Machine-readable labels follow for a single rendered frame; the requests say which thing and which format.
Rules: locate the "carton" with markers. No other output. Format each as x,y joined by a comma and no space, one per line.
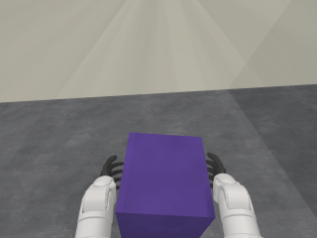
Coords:
165,190

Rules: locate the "left robot forearm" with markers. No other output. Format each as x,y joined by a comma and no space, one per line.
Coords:
96,209

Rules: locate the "right robot forearm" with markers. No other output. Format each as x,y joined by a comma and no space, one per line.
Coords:
236,209

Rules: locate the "robot left hand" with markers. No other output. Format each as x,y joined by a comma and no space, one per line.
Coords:
107,169

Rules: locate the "robot right hand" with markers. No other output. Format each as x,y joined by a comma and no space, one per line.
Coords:
217,167

